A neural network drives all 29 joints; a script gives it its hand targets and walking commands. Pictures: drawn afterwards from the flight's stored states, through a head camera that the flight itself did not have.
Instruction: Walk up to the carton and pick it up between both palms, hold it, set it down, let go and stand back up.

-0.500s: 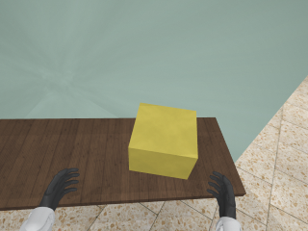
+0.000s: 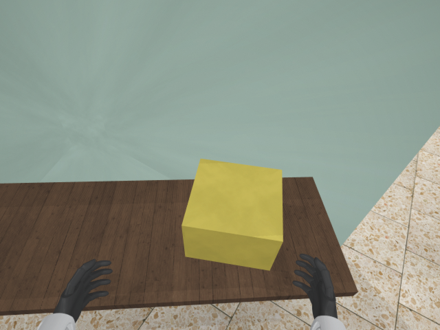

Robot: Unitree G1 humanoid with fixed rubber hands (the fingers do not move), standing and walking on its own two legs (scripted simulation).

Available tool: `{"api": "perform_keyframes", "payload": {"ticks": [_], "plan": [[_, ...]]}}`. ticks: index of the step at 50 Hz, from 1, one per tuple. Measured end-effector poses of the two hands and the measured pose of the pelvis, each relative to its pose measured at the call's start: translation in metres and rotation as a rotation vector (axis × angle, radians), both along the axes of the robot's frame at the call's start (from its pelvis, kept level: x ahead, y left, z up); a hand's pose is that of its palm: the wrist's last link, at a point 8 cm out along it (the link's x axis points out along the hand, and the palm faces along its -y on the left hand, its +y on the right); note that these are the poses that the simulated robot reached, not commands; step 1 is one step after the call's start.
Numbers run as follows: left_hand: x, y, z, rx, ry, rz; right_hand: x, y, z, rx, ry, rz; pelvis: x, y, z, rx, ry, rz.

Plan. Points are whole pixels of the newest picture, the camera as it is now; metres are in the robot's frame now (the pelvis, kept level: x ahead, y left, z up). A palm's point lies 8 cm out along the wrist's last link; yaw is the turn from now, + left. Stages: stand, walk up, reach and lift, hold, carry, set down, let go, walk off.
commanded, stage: set down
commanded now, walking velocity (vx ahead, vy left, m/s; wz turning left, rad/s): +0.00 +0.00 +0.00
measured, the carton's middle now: (234, 212) +0.41 -0.07 -0.10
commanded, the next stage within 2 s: let go in 1.32 s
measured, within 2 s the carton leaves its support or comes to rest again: neither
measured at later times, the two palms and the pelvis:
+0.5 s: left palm (77, 318) +0.19 +0.24 -0.06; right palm (329, 309) +0.16 -0.21 -0.05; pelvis +0.00 -0.01 +0.00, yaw +0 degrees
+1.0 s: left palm (83, 328) +0.17 +0.23 -0.07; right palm (332, 313) +0.16 -0.22 -0.06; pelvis +0.00 -0.01 +0.00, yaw +0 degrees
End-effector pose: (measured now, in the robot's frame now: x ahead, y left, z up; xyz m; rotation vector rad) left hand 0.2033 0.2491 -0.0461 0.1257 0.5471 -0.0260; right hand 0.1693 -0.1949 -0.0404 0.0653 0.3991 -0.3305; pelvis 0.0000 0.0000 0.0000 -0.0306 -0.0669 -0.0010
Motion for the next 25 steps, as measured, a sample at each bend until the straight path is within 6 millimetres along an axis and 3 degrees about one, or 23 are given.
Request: {"api": "perform_keyframes", "payload": {"ticks": [15, 25], "plan": [[-0.010, -0.010, -0.004, 0.013, 0.074, 0.021, -0.001, -0.016, -0.006, -0.001, 0.057, 0.044, 0.003, -0.009, 0.003, 0.013, -0.002, 0.001], [-0.017, -0.011, -0.010, 0.030, 0.129, 0.043, -0.004, -0.016, -0.011, 0.012, 0.101, 0.068, 0.002, -0.011, 0.003, 0.014, -0.004, 0.001]]}}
